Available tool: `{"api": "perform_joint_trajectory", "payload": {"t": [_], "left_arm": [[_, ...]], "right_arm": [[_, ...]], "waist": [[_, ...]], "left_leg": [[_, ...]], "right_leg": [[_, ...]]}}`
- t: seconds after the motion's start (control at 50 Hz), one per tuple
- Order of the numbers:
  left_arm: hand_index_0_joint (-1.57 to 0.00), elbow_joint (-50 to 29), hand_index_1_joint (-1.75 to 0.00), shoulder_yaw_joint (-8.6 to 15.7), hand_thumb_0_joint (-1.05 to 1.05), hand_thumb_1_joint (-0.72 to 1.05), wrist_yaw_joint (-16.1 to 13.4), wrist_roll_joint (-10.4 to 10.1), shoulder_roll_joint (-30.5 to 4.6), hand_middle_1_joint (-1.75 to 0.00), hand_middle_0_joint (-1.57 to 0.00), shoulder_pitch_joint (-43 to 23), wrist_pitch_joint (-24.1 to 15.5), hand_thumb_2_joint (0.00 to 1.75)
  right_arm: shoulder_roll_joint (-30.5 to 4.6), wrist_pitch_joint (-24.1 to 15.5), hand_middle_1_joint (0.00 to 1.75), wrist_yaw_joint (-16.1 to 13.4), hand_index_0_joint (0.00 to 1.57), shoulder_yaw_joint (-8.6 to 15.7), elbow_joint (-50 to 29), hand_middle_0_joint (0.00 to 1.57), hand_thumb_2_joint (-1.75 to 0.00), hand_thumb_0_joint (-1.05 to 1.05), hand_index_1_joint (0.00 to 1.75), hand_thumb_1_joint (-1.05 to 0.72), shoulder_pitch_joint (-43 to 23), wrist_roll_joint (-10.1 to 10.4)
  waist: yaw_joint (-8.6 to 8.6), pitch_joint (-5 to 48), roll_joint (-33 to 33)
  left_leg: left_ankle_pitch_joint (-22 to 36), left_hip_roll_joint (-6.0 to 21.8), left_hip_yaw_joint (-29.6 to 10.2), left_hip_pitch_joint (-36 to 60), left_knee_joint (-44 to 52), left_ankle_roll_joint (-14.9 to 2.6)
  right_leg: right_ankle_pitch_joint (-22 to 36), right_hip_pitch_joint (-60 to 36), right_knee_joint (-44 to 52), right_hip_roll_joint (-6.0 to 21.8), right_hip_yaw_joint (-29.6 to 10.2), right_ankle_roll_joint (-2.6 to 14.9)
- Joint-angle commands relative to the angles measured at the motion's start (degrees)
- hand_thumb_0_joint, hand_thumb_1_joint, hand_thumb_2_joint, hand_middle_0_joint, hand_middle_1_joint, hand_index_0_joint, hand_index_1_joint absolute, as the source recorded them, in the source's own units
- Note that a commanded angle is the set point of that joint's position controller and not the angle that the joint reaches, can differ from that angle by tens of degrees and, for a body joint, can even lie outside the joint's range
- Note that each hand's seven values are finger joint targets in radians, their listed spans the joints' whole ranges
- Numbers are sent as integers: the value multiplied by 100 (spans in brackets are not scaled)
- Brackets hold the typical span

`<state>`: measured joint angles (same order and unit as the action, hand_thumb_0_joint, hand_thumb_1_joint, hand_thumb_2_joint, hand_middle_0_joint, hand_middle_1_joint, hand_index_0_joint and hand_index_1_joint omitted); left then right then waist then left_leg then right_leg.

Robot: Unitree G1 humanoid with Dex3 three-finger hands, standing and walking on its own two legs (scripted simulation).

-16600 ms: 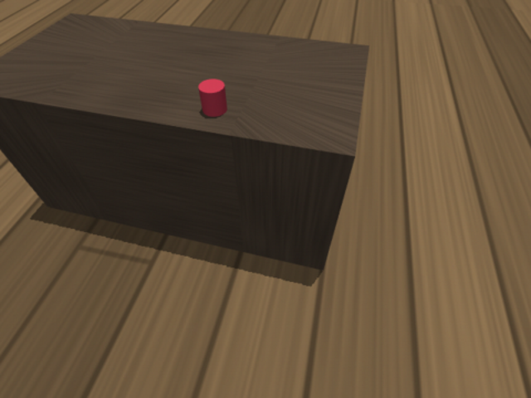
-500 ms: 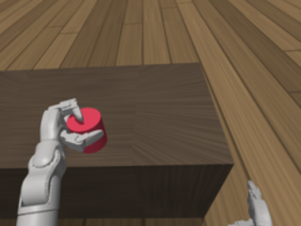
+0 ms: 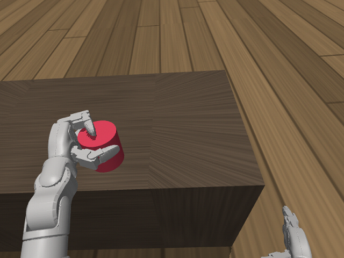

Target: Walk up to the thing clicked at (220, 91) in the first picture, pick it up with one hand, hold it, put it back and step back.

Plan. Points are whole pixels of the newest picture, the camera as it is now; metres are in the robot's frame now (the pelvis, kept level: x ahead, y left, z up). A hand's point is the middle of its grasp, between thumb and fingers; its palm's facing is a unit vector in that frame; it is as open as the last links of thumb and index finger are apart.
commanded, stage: hold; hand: left
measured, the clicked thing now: (102, 146) +0.32 +0.16 +0.13
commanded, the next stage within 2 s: crouch in 1.34 s
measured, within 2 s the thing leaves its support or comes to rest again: neither
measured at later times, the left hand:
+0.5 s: hand (91, 138) +0.32 +0.17 +0.16, palm faces +0.15 -0.99 -0.03, open 7.0 cm
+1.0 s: hand (89, 145) +0.31 +0.18 +0.15, palm faces +0.16 -0.99 -0.05, open 6.9 cm
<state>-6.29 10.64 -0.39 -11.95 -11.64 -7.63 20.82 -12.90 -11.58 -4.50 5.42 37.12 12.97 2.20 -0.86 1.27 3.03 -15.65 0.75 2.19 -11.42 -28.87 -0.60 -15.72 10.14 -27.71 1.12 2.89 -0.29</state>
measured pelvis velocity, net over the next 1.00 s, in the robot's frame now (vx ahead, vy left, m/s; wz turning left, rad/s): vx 0.01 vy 0.00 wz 0.00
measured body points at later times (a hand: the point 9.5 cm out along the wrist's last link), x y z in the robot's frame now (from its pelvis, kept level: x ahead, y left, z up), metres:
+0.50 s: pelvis +0.00 +0.00 +0.00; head -0.02 -0.02 +0.45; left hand +0.30 +0.22 +0.17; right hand +0.17 -0.26 -0.07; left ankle +0.00 +0.11 -0.74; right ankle -0.01 -0.12 -0.74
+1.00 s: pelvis +0.01 +0.00 +0.00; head -0.01 -0.02 +0.45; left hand +0.30 +0.23 +0.15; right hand +0.17 -0.26 -0.08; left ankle +0.00 +0.11 -0.74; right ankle -0.01 -0.12 -0.74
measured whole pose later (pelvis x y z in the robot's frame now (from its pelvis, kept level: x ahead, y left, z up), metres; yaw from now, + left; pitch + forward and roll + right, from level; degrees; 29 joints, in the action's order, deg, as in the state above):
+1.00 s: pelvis +0.01 +0.00 +0.00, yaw +0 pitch -2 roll -1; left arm -10.3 10.7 -1.5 -10.8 -11.9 -2.2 18.7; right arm -12.8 -11.4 -5.1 5.1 38.0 12.4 1.9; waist -0.4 0.9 2.7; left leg -16.0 0.8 1.9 -10.7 -28.6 -0.5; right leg -15.9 9.1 -27.0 1.0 3.2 -0.2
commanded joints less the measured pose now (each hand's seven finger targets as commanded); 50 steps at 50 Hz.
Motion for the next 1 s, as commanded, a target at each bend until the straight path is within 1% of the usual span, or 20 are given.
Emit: {"api": "perform_joint_trajectory", "payload": {"t": [0.0,0.02,0.06,0.08,0.14,0.2,0.22,0.24,0.26,0.28,0.34,0.36,0.38,0.44,0.48,0.5,0.58,0.76,0.92,0.98], "left_arm": [[-131,-1993,-145,587,0,14,-81,-53,-1047,-145,-129,-2246,-759,127],[-131,-2190,-146,552,0,14,-78,-63,-1001,-146,-129,-2127,-782,128],[-132,-2296,-147,485,0,18,-89,-48,-992,-147,-130,-2216,-809,130],[-133,-1831,-148,397,0,17,-61,-64,-825,-147,-131,-1994,-780,131],[-133,-2168,-147,390,0,18,-21,-45,-976,-146,-131,-2181,-817,130],[-134,-2135,-149,188,0,16,23,-68,-739,-148,-132,-1969,-821,130],[-134,-2375,-149,326,0,16,-2,-82,-894,-148,-132,-2079,-842,130],[-133,-1897,-148,224,0,15,8,-104,-678,-148,-131,-1817,-780,130],[-132,-2357,-148,389,0,17,-15,-121,-914,-147,-130,-2010,-820,130],[-132,-2037,-148,438,0,15,-12,-119,-919,-148,-130,-2017,-782,131],[-132,-2109,-149,636,0,15,-80,-51,-1155,-148,-130,-2297,-813,132],[-132,-1857,-149,472,0,14,-96,-42,-944,-148,-130,-2180,-784,132],[-131,-2137,-149,606,0,17,-134,-54,-1091,-148,-129,-2384,-801,132],[-132,-1679,-150,576,0,21,-126,-61,-1029,-149,-130,-2316,-745,135],[-132,-1917,-150,337,0,20,-68,-51,-901,-149,-131,-2632,-776,134],[-134,-1722,-150,450,0,19,-70,-50,-1022,-150,-132,-2539,-752,134],[-133,-1341,-149,290,0,17,38,-117,-745,-148,-131,-2244,-652,132],[-132,-1814,-149,691,0,19,-55,-88,-1040,-148,-130,-2037,-756,132],[-131,-2432,-147,380,0,21,-104,-1,-909,-147,-129,-1971,-975,132],[-134,-2256,-151,275,0,21,-44,-22,-854,-150,-132,-2008,-972,135]], "right_arm": [[-774,-329,5,-52,5,319,-1005,5,-6,0,5,52,-590,-28],[-683,-320,5,-37,5,219,-957,5,-6,0,5,52,-616,-31],[-622,-347,5,-67,5,177,-871,5,-6,0,5,52,-725,-45],[-705,-379,5,-82,5,218,-995,5,-6,0,5,52,-901,-34],[-698,-375,5,-111,5,214,-646,5,-6,0,5,52,-852,-51],[-663,-412,5,-130,5,164,-723,5,-6,0,5,51,-839,-52],[-732,-414,5,-142,5,224,-763,5,-6,0,5,51,-831,-56],[-745,-425,5,-166,5,195,-1000,5,-6,0,5,51,-810,-55],[-744,-394,5,-160,5,233,-682,5,-6,0,5,52,-720,-59],[-759,-398,5,-162,5,254,-726,5,-6,0,5,52,-622,-55],[-710,-373,5,-159,5,229,-720,5,-6,0,5,52,-583,-58],[-679,-380,5,-166,5,205,-893,5,-6,0,5,52,-681,-51],[-621,-359,5,-146,5,172,-711,5,-6,0,5,53,-610,-47],[-779,-400,5,-150,5,283,-735,5,-6,0,5,52,-742,-48],[-573,-437,5,-118,5,113,-722,5,-6,0,5,52,-841,-48],[-644,-450,5,-134,5,174,-757,5,-6,0,5,52,-935,-31],[-627,-456,5,-112,5,117,-749,5,-6,0,5,52,-927,-44],[-709,-285,5,-24,5,221,-820,5,-6,0,5,52,-673,-23],[-659,-342,5,-83,5,189,-809,5,-6,0,5,51,-780,-55],[-659,-398,5,-129,5,164,-768,5,-7,0,5,51,-866,-85]], "waist": [[75,1502,-63],[159,1387,-15],[139,1297,-7],[71,1102,-158],[65,1112,61],[-3,1154,-71],[14,1327,-109],[-63,1365,-341],[32,1377,-203],[-82,1188,-307],[-16,1326,-178],[-19,1202,-256],[56,1228,-34],[-16,1109,-82],[16,1121,-28],[30,1113,-92],[64,1201,-312],[176,1233,-297],[56,1336,250],[-44,1322,-56]], "left_leg": [[1698,-47,-177,710,270,-7],[1637,-46,-194,649,308,8],[1454,-82,-171,596,316,-28],[1235,-90,-153,506,338,-43],[1016,-94,-149,517,389,-48],[1121,-70,-183,587,372,-47],[1199,-69,-194,675,367,-52],[1341,-55,-195,734,321,-75],[1369,-78,-192,707,322,-73],[1284,-86,-158,689,318,-88],[1398,-77,-173,727,347,-58],[1419,-67,-181,670,361,-51],[1473,-68,-186,655,381,-27],[1279,-75,-173,639,408,-27],[1187,-89,-187,634,434,-39],[1161,-91,-178,644,421,-52],[1256,-89,-177,641,381,-71],[1491,-84,-150,597,351,-49],[1801,-32,-195,714,319,31],[1635,-49,-207,731,301,-33]], "right_leg": [[1586,-186,302,-103,28,51],[1499,-163,314,-116,47,63],[1433,-136,362,-70,10,40],[1249,-76,431,-68,-4,20],[1079,45,453,-57,-14,40],[1164,33,412,-101,32,34],[1224,-29,411,-103,50,33],[1366,-96,417,-113,54,7],[1408,-96,393,-90,40,12],[1364,8,436,-86,21,-16],[1453,-42,383,-78,17,12],[1439,-55,401,-85,35,18],[1477,-86,371,-79,34,45],[1313,1,429,-80,23,38],[1226,1,454,-71,35,48],[1187,-3,477,-67,31,39],[1282,-84,469,-74,48,19],[1468,-180,430,-78,35,24],[1676,-193,317,-107,9,72],[1646,-178,369,-98,20,22]]}}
